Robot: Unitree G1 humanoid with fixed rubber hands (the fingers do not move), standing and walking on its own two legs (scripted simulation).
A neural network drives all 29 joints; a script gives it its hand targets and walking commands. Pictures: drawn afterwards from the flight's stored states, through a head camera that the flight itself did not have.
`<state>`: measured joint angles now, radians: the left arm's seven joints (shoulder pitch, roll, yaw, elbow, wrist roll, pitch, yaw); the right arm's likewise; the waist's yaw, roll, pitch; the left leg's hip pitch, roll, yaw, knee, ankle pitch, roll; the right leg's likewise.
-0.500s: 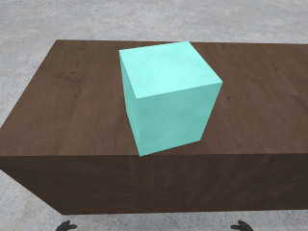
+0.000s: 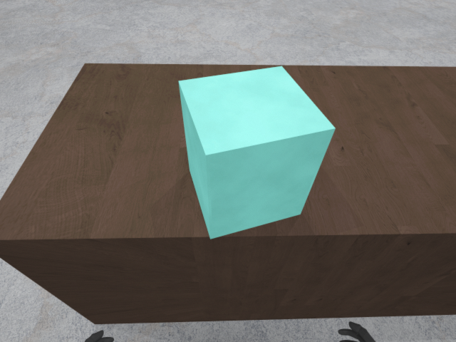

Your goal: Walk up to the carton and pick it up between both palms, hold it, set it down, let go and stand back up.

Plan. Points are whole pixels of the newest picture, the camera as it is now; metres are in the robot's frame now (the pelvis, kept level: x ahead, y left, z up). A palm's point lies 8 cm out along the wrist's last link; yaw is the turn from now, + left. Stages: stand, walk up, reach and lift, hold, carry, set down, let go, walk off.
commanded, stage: walk up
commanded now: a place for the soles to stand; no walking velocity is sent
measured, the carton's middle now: (245, 154) +0.45 -0.04 +0.07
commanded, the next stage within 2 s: reach and lift in 0.22 s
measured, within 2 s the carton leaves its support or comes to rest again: neither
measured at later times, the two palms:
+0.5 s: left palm (101, 330) +0.17 +0.22 -0.08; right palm out of the picture +0.14 -0.26 -0.09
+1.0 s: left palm (112, 333) +0.15 +0.19 -0.03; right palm (394, 327) +0.15 -0.28 -0.04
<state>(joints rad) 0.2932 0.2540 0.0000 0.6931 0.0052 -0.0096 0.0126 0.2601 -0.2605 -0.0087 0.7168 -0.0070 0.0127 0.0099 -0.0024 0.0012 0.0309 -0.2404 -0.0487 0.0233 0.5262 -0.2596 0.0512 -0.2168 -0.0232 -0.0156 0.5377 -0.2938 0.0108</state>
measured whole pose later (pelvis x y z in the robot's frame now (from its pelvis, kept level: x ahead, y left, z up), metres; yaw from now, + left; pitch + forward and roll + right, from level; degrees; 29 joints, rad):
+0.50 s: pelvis -0.01 -0.01 +0.00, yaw -2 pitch -4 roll -1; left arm 0.13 0.22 0.03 0.47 0.00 0.22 0.07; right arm 0.07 -0.22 -0.06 0.88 -0.01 -0.19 0.11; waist 0.01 0.00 0.11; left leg -0.24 0.01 0.03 0.59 -0.29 0.02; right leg -0.20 0.03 -0.01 0.55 -0.28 -0.01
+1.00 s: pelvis +0.00 -0.05 +0.01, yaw -1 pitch -4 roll +0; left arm 0.33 0.22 0.01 0.28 -0.06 0.12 0.09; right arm 0.31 -0.20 -0.02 0.46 0.07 -0.08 0.08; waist 0.04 -0.03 0.01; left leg -0.09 0.03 0.01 0.33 -0.17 -0.03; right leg -0.08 0.05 -0.03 0.35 -0.21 -0.06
